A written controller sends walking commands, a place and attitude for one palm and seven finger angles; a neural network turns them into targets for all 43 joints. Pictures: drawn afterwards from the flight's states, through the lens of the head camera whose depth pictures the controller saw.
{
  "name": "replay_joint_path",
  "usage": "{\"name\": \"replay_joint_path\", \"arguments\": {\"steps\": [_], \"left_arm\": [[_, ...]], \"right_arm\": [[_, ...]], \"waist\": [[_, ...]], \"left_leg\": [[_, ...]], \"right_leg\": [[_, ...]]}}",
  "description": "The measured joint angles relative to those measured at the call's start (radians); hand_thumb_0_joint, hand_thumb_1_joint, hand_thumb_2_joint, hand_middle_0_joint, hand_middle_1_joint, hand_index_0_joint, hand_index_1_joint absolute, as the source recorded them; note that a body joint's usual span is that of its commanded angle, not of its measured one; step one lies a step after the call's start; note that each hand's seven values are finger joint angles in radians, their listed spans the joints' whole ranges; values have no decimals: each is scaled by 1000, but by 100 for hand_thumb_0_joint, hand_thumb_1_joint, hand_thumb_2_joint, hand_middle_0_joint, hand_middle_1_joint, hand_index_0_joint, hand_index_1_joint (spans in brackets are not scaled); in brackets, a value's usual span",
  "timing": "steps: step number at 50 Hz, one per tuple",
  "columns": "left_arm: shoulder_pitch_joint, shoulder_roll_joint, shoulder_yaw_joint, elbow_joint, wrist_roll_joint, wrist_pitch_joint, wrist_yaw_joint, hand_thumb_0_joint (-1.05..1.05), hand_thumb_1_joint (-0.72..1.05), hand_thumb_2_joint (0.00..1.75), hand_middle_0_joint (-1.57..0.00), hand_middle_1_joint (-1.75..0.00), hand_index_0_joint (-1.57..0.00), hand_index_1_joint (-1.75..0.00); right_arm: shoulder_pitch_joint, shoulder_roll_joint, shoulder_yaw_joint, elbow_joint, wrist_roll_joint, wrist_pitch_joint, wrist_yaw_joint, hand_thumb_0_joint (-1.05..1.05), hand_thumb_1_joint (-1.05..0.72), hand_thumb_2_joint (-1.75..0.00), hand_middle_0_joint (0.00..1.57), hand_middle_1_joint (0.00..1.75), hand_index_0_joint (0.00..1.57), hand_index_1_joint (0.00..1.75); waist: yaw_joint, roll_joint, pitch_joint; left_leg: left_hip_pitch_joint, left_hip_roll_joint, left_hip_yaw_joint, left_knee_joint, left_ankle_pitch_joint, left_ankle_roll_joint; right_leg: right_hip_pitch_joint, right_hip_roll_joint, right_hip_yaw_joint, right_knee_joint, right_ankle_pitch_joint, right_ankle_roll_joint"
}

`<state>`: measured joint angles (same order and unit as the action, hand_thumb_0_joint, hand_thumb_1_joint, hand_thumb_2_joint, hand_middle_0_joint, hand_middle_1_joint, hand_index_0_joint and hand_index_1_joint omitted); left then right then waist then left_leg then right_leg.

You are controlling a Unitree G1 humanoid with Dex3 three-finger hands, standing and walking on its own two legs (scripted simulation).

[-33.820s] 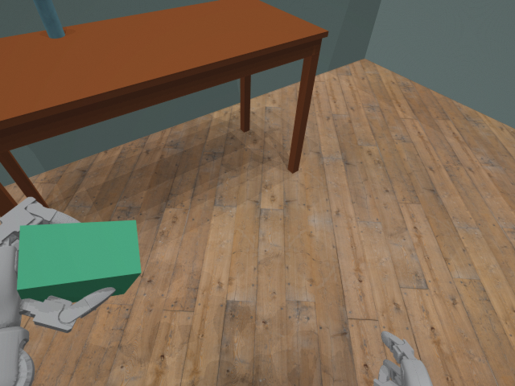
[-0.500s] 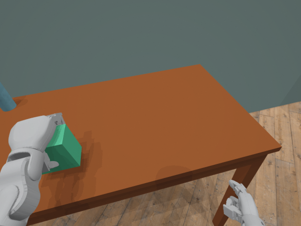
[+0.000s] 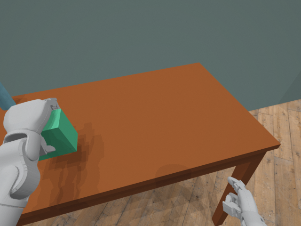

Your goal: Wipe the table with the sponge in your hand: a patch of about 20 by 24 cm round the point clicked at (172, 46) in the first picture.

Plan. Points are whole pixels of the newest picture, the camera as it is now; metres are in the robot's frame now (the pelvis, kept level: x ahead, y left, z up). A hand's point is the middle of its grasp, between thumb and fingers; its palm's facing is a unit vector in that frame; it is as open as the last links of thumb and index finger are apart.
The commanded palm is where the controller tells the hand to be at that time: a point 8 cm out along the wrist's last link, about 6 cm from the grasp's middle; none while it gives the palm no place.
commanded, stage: lift the sponge slowly off the table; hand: left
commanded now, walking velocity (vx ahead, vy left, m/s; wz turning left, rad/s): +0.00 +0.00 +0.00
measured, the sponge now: (49, 139) +0.25 +0.32 +0.13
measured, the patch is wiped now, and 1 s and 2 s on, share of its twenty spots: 0.90 0.90 0.90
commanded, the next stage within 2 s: bring the sponge back beside the body in 0.32 s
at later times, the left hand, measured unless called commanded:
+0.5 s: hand (43, 125) +0.26 +0.31 +0.18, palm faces +0.15 -0.07 -0.99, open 10.0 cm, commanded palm +0.21 +0.30 +0.25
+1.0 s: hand (44, 137) +0.22 +0.29 +0.18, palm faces +0.20 -0.09 -0.98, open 10.0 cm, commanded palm +0.18 +0.29 +0.25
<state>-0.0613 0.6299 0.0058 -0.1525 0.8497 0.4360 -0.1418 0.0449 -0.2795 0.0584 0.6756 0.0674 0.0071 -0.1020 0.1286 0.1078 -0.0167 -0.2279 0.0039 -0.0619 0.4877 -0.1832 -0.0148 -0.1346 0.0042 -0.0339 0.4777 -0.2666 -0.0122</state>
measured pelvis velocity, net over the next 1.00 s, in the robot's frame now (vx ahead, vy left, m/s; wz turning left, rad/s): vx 0.00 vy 0.00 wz -0.01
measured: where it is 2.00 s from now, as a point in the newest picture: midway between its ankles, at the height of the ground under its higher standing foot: outside the picture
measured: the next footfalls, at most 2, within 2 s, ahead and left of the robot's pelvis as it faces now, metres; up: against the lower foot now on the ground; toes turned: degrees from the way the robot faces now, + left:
none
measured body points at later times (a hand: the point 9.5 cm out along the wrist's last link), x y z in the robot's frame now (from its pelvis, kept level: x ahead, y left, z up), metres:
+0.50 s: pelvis +0.00 +0.00 +0.00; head -0.03 -0.04 +0.45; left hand +0.24 +0.31 +0.23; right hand +0.25 -0.21 -0.07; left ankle +0.06 +0.13 -0.74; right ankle +0.00 -0.12 -0.74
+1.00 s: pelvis +0.00 +0.00 +0.00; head -0.04 -0.04 +0.44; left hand +0.21 +0.29 +0.23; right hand +0.24 -0.20 -0.07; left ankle +0.06 +0.13 -0.74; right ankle +0.00 -0.12 -0.74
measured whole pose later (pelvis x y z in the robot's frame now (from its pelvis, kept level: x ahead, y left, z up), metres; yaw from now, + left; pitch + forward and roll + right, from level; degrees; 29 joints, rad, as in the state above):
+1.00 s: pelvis +0.00 +0.00 +0.00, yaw +0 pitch -5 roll -1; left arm 0.10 0.62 0.03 -0.37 0.79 0.45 -0.12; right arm 0.06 -0.27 0.06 0.65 0.07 0.02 -0.11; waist 0.14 0.12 -0.03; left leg -0.23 0.01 -0.06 0.51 -0.19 -0.02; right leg -0.15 0.01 -0.03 0.50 -0.28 -0.01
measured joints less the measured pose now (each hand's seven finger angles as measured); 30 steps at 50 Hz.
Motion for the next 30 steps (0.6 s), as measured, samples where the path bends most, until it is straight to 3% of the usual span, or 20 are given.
{"name": "replay_joint_path", "arguments": {"steps": [10, 21, 30], "left_arm": [[-17, 8, 7, -54, -22, -6, -9, 0, -50, 107, -73, -133, -75, -133], [-32, 18, 31, -23, -37, 38, -21, 0, -50, 107, -73, -133, -75, -133], [52, 11, 12, -120, -30, 5, -24, 0, -50, 107, -73, -133, -75, -133]], "right_arm": [[4, 3, -4, -6, 2, -2, -1, 2, -91, -90, 20, 30, 18, 30], [1, 0, 7, -23, 10, 16, 1, 2, -91, -90, 20, 30, 18, 30], [14, -2, 0, -26, 0, 5, 1, 2, -91, -90, 20, 30, 18, 30]], "waist": [[-1, 7, -8], [-5, 4, -11], [-1, 4, -8]], "left_leg": [[-5, -2, 5, 0, 0, 2], [-18, 1, 5, 5, -1, -1], [-16, -1, 2, 19, -10, 1]], "right_leg": [[-8, -2, 6, 3, 0, 3], [-22, 0, 6, 10, -1, 1], [-16, -1, 3, 18, -10, 1]]}}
